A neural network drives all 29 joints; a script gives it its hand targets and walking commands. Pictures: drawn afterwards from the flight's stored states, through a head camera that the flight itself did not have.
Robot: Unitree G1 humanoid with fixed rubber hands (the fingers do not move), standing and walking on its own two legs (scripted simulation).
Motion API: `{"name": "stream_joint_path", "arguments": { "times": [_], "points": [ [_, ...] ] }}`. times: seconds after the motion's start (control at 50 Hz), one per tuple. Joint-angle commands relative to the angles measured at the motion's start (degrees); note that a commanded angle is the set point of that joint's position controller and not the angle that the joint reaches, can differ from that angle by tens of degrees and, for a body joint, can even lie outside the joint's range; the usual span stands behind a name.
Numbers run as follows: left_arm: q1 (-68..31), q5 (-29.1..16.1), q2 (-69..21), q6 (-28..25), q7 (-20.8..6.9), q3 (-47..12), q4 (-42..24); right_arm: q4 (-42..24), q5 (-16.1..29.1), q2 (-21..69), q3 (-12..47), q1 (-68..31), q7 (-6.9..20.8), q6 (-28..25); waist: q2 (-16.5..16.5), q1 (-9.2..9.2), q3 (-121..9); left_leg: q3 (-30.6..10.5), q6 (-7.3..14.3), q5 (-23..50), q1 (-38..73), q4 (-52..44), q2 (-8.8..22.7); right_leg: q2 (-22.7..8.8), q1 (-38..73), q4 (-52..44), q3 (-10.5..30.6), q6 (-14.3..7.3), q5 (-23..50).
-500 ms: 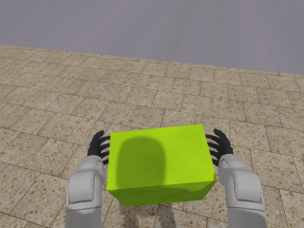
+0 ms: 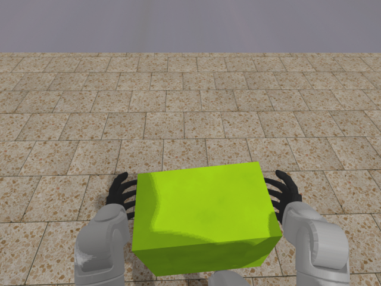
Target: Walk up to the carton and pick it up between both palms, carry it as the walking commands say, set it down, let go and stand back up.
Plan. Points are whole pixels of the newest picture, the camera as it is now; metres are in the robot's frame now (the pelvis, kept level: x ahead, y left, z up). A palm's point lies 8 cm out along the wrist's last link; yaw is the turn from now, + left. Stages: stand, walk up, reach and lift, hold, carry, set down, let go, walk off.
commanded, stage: carry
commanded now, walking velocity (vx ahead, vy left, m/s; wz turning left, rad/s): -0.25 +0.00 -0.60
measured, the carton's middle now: (203, 223) +0.26 +0.00 +0.00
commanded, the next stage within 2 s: none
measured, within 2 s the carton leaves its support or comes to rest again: neither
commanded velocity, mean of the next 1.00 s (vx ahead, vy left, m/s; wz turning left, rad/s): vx -0.25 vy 0.00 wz -0.60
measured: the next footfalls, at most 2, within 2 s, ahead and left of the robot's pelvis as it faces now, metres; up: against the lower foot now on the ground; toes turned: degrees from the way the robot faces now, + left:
right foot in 0.18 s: -0.04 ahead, -0.15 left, +0.00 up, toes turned -13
left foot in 0.52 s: -0.13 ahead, +0.08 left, +0.00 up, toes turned -15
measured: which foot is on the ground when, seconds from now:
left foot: down 0.00-0.20, up 0.22-0.50, down 0.52-0.84, up 0.86-1.00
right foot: up 0.00-0.16, down 0.18-0.56, up 0.58-0.80, down 0.82-1.00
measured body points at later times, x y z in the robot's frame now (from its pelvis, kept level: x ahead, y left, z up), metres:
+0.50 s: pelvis -0.18 -0.02 -0.01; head -0.15 -0.03 +0.43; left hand +0.14 +0.03 +0.05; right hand +0.03 -0.28 +0.05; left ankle -0.16 +0.09 -0.71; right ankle -0.07 -0.14 -0.72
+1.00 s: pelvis -0.37 +0.00 -0.02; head -0.38 -0.03 +0.43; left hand -0.06 -0.03 +0.04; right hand -0.26 -0.29 +0.02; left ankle -0.27 +0.10 -0.65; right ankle -0.36 -0.12 -0.72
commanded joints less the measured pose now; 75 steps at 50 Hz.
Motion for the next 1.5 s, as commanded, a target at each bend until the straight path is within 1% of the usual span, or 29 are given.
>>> {"name": "stream_joint_path", "arguments": {
  "times": [0.0, 0.1, 0.12, 0.16, 0.18, 0.26, 0.4, 0.46, 0.48, 0.5, 0.52, 0.54, 0.6, 0.72, 0.76, 0.8, 0.82, 0.9, 1.04, 1.1, 1.12, 1.14, 1.16, 1.18, 1.24, 1.38, 1.4, 1.44, 1.48],
  "points": [
    [-35.2, -26.3, -47.7, -0.4, -17.2, -46.4, -9.0, -7.5, 19.3, 49.2, 42.7, -28.5, 14.3, 0.5, 12.5, 1.48, -15.7, -4.8, 7.4, 10.9, 0.8, -12.4, 18.3, -5.9, 9.5, 14.5, -4.0, 0.1, 0.6],
    [-30.1, -25.0, -46.2, 2.1, -18.3, -43.8, 0.7, -1.1, 13.7, 44.9, 40.0, -22.0, 13.7, 2.4, 17.5, 1.04, -16.4, -4.0, 4.8, 12.9, 2.9, -3.6, 19.2, -5.9, 19.0, -15.2, -7.1, -0.2, -5.3],
    [-29.9, -24.7, -46.4, 2.3, -18.7, -43.2, 2.6, 0.9, 12.9, 44.8, 39.9, -20.9, 13.8, 2.8, 11.6, 1.27, -16.1, -1.8, 1.9, 8.6, 1.1, 1.7, 17.7, -7.1, 22.1, -24.8, -3.2, -0.6, 0.0],
    [-31.2, -25.4, -45.6, 1.9, -19.4, -42.3, 4.0, 1.4, 12.6, 45.6, 41.1, -21.8, 13.9, 2.9, -18.7, 0.42, -11.7, 1.0, -5.8, -22.5, -20.6, 22.4, 6.9, -26.7, 28.4, -29.3, 29.4, -8.1, 40.0],
    [-32.1, -25.9, -47.6, 1.1, -19.5, -42.9, 3.0, 0.5, 14.1, 47.8, 42.4, -24.3, 14.1, 2.4, -20.2, 0.82, -11.4, -3.2, -6.5, -24.4, -20.7, 33.2, 5.8, -28.3, 24.8, -29.6, 26.1, -12.3, 47.7],
    [-37.8, -25.4, -52.1, -1.3, -18.8, -42.3, -1.8, -7.8, 22.9, 53.6, 47.9, -39.1, 15.1, 0.5, -10.1, 1.10, -14.5, -5.9, -5.7, -13.3, -16.2, 36.6, 5.5, -17.9, 20.7, -28.2, 14.6, -9.3, 36.3],
    [-24.2, -20.1, -49.6, -2.4, -15.6, -40.8, -3.8, -7.5, 23.0, 51.5, 47.6, -27.3, 14.9, 0.5, -7.1, 1.87, -25.6, -4.1, -4.3, -13.4, -6.3, 14.2, 0.9, -19.4, 29.7, -32.6, 21.2, -8.8, 18.4],
    [-24.8, -19.6, -48.3, -2.3, -14.9, -43.3, -6.2, -4.5, 21.6, 51.5, 47.1, -22.5, 15.8, 0.6, -8.0, 1.00, -28.0, -0.4, -1.6, -11.5, 12.3, -10.7, -2.6, -14.6, 23.8, -35.3, 16.7, -2.4, 18.5],
    [-25.4, -19.6, -48.7, -2.1, -14.9, -44.5, -6.9, -3.4, 21.1, 51.9, 46.7, -21.8, 16.1, 0.4, 1.1, 0.64, -28.6, -5.4, 0.3, -7.3, 20.7, -18.5, 4.0, -9.9, 17.2, -29.6, 12.0, 0.4, 9.3],
    [-26.3, -20.1, -49.2, -2.0, -15.2, -45.5, -7.7, -3.0, 20.5, 51.4, 45.6, -21.9, 16.3, -0.1, 21.7, 1.20, -27.0, -21.7, 5.1, -0.2, 19.9, -19.0, 21.6, -3.2, 10.7, -15.7, 2.1, 1.4, -1.8],
    [-29.7, -21.6, -48.6, -2.0, -15.6, -46.6, -9.4, -3.3, 20.0, 52.0, 45.2, -20.9, 16.0, -0.6, 27.6, 1.44, -21.8, -26.9, 11.4, 19.3, 16.4, -16.0, 29.6, 0.7, 2.5, -1.0, -4.0, 2.2, -12.8],
    [-35.2, -24.1, -48.2, -2.0, -16.1, -47.1, -12.2, -4.2, 20.4, 52.2, 44.6, -23.5, 16.1, -1.3, 26.5, 0.72, -19.6, -21.0, 14.1, 24.3, 8.6, -13.8, 30.0, -8.3, 3.0, 8.9, 1.7, 0.3, -10.8],
    [-39.1, -26.4, -50.7, -2.1, -16.6, -47.6, -11.6, -8.9, 21.0, 51.2, 43.4, -30.2, 15.8, -0.7, 12.4, 1.05, -16.5, -5.1, 8.0, 24.9, 3.2, -12.3, 20.1, -5.4, 6.2, 21.7, -2.5, 0.6, -0.9],
    [-31.1, -25.4, -46.5, 0.9, -17.7, -45.2, -2.8, -2.2, 13.8, 45.6, 39.4, -20.4, 13.7, 1.1, 20.1, 0.62, -15.5, -4.2, 5.3, 17.9, 4.0, -6.0, 19.5, -5.8, 15.5, -6.9, -8.0, 0.7, -6.2],
    [-29.4, -24.7, -46.6, 1.7, -18.4, -43.9, 1.9, 1.3, 12.2, 44.8, 39.0, -18.4, 13.8, 2.0, 12.3, 1.11, -16.0, -1.6, 1.5, 11.3, 1.5, 2.9, 17.8, -7.0, 22.2, -24.3, -3.9, 0.2, 1.4],
    [-30.4, -25.0, -46.1, 1.3, -19.2, -42.4, 3.8, 1.3, 11.9, 45.9, 40.7, -20.4, 13.8, 2.2, -20.5, 0.31, -11.7, 0.8, -6.2, -24.4, -21.6, 24.3, 6.2, -26.5, 29.4, -29.3, 29.7, -7.9, 42.5],
    [-30.5, -25.5, -48.0, 0.8, -19.4, -42.2, 3.8, 0.6, 13.6, 48.4, 42.3, -23.4, 14.0, 2.0, -21.2, 0.50, -11.6, -3.5, -6.7, -25.9, -19.8, 35.0, 6.1, -27.5, 24.1, -29.5, 25.0, -11.5, 47.8],
    [-36.4, -24.9, -52.0, -1.5, -19.1, -41.3, -1.0, -7.3, 22.3, 54.4, 47.7, -38.1, 14.9, 0.3, -11.7, 1.14, -14.4, -5.9, -5.8, -14.1, -16.9, 38.1, 5.9, -17.6, 21.6, -28.5, 13.8, -8.9, 33.4],
    [-26.9, -20.6, -50.1, -3.1, -15.7, -40.6, -6.0, -8.5, 23.8, 53.2, 48.3, -28.7, 15.0, -0.1, -7.3, 1.57, -24.7, -2.6, -3.5, -13.3, -4.0, 15.3, 0.9, -18.4, 26.8, -36.8, 19.6, -6.4, 7.6],
    [-26.2, -19.6, -48.2, -2.5, -14.9, -42.9, -7.6, -4.6, 21.8, 52.8, 47.3, -21.7, 15.8, 0.5, -8.8, 0.82, -27.0, 2.5, -0.4, -12.3, 15.3, -11.2, -3.2, -13.7, 22.6, -40.7, 14.4, 1.2, 8.3],
    [-26.5, -19.5, -48.3, -2.3, -14.9, -44.2, -8.1, -3.2, 21.3, 53.1, 46.7, -20.4, 16.2, 0.4, 1.8, 0.23, -27.9, -3.1, 1.6, -8.8, 22.8, -20.5, 3.5, -9.1, 17.3, -32.6, 9.7, 2.9, 3.3],
    [-27.7, -20.0, -49.0, -2.2, -15.3, -45.5, -9.2, -2.8, 20.7, 52.5, 45.3, -20.6, 16.4, -0.2, 25.0, 0.86, -27.0, -23.3, 6.5, -5.9, 20.5, -20.6, 22.5, -2.5, 11.2, -15.1, 1.4, 2.3, -3.7],
    [-30.7, -21.4, -48.2, -2.0, -15.6, -46.6, -11.0, -3.2, 20.0, 53.0, 44.6, -19.4, 16.1, -0.5, 27.9, 1.37, -19.8, -26.8, 11.5, 7.3, 14.0, -19.0, 29.8, 0.1, 3.2, -0.9, -3.9, 2.5, -12.6],
    [-37.1, -23.9, -47.3, -1.9, -16.2, -47.2, -14.0, -2.6, 20.0, 52.7, 43.4, -21.4, 16.3, -1.1, 28.9, 0.60, -17.1, -22.9, 14.0, 14.0, 5.2, -17.5, 30.3, -7.6, 3.3, 10.1, 1.8, 0.3, -10.7],
    [-38.5, -25.9, -51.4, -1.8, -16.3, -47.4, -11.8, -9.1, 21.5, 52.4, 43.5, -29.8, 15.9, -0.3, 13.3, 1.19, -17.0, -3.1, 7.3, 25.5, 5.1, -11.1, 19.5, -5.5, 5.5, 21.1, -2.4, 0.5, -0.3],
    [-30.9, -25.3, -46.9, 1.1, -17.9, -43.9, -0.6, 0.3, 13.3, 46.0, 38.9, -19.3, 13.7, 1.8, 17.6, 0.81, -16.5, -3.0, 3.4, 16.0, 3.8, -1.6, 19.7, -5.7, 19.8, -17.2, -6.8, 0.4, -2.6],
    [-30.7, -25.3, -47.1, 1.3, -18.4, -43.3, 1.3, 2.5, 12.3, 46.0, 38.8, -17.9, 13.7, 2.2, 10.5, 1.01, -16.1, -1.0, 0.6, 10.5, 0.4, 3.8, 17.9, -7.3, 24.1, -25.9, -2.3, -0.3, 3.4],
    [-32.4, -25.9, -47.3, 0.9, -19.2, -42.5, 2.0, 1.5, 12.4, 47.2, 41.0, -20.7, 13.7, 2.3, -22.3, 0.15, -12.1, 0.7, -6.7, -26.1, -21.6, 26.0, 5.8, -26.2, 28.9, -29.3, 30.2, -8.8, 43.4],
    [-34.7, -25.9, -49.8, -0.5, -20.1, -42.3, 3.2, -3.0, 16.6, 51.4, 44.3, -32.4, 14.1, 1.2, -21.7, 1.18, -13.5, -5.8, -6.6, -22.7, -19.3, 37.6, 5.1, -24.2, 22.1, -29.0, 22.9, -12.8, 44.9]
  ]
}}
